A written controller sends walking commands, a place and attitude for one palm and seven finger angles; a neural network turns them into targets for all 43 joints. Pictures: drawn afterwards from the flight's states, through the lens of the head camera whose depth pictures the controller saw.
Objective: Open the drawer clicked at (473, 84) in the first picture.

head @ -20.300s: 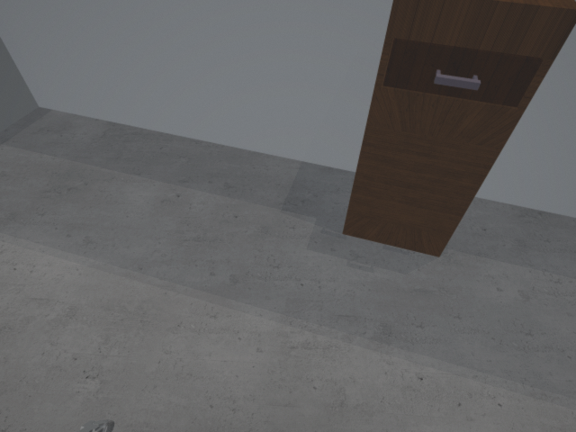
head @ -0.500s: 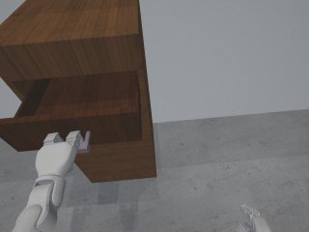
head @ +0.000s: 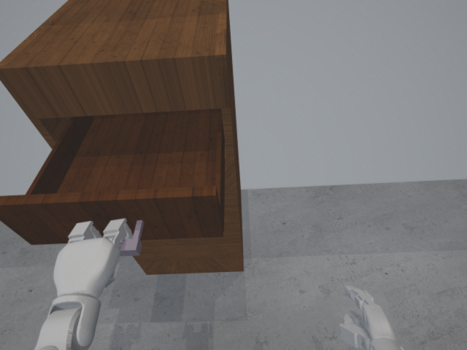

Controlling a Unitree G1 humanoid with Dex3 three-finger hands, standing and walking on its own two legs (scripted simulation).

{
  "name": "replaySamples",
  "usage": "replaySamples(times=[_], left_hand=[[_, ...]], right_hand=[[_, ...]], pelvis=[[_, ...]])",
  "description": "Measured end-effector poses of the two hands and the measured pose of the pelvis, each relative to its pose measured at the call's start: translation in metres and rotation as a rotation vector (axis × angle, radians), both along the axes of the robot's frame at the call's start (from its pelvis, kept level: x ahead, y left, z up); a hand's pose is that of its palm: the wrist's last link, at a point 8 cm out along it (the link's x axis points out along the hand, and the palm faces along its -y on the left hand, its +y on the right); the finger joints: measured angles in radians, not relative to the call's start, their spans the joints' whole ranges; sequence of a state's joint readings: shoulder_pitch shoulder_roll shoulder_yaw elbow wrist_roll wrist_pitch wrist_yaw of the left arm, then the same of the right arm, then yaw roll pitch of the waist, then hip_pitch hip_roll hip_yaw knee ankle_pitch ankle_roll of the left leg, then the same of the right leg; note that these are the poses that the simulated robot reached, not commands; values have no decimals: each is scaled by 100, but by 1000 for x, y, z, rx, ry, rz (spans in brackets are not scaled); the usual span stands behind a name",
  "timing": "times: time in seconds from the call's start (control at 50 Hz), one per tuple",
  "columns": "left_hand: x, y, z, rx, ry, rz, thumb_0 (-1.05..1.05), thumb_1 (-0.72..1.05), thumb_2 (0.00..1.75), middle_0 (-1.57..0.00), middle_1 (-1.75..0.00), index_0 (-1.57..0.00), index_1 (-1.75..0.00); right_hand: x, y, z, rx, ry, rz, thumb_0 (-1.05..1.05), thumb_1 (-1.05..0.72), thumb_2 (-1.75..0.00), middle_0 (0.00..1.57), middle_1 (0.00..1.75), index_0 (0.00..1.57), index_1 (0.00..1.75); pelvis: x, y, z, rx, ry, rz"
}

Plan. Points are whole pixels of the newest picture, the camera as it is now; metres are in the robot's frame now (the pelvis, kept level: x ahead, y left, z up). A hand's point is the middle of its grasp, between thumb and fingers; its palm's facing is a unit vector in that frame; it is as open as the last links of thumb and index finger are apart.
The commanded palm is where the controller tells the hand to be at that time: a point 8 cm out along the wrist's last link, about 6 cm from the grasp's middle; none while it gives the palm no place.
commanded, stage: pull the drawer open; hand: left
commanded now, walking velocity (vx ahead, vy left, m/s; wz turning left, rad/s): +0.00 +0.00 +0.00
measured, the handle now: (108, 237) +0.28 +0.26 +0.04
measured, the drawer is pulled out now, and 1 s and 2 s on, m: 0.23 0.30 0.30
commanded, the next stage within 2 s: open the thumb to release the handle in 0.78 s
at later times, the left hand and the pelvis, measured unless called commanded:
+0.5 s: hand (95, 308) +0.17 +0.24 +0.02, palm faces -0.01 -0.08 -1.00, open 5.5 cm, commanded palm +0.12 +0.24 +0.08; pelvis +0.00 +0.00 +0.00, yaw +0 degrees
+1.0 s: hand (91, 315) +0.16 +0.24 +0.02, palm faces +0.03 -0.07 -1.00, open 5.7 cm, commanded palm +0.13 +0.25 +0.08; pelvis -0.01 +0.00 -0.01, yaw +0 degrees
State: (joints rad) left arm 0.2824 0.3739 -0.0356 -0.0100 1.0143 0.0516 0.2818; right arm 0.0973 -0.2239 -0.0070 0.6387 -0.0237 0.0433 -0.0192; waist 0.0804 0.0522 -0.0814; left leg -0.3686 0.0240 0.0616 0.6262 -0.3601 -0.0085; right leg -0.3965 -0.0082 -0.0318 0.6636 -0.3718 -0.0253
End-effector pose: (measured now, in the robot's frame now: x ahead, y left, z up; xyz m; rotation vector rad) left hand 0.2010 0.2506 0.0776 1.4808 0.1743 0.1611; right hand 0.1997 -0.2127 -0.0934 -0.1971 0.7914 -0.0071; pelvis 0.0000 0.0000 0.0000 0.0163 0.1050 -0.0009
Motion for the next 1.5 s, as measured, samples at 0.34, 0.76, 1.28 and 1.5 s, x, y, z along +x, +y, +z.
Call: replaySamples(times=[0.34,0.76,1.28,1.5], left_hand=[[-36,-5,1,-1,7,2,4,73,80,-31,-135,-42,-135],[-72,-10,1,0,5,4,3,72,79,-31,-135,-42,-135],[-65,-8,3,3,-7,16,0,6,54,-38,-128,-36,-127],[-66,-8,1,-6,-5,10,0,-41,33,-35,-124,-33,-121]], right_hand=[[-8,-11,-5,-9,18,-9,1,-90,-90,20,30,20,30],[-7,-1,-4,11,-10,36,1,-90,-90,20,30,20,30],[-16,0,-1,-3,-13,21,1,-90,-90,20,30,20,30],[-21,-3,0,-17,-3,24,1,-90,-90,20,30,20,30]], pelvis=[[-1,-3,-2,2,3,-9],[-8,-5,-7,0,-6,-9],[-22,-8,-1,1,-42,5],[-25,-8,1,-1,-47,7]])
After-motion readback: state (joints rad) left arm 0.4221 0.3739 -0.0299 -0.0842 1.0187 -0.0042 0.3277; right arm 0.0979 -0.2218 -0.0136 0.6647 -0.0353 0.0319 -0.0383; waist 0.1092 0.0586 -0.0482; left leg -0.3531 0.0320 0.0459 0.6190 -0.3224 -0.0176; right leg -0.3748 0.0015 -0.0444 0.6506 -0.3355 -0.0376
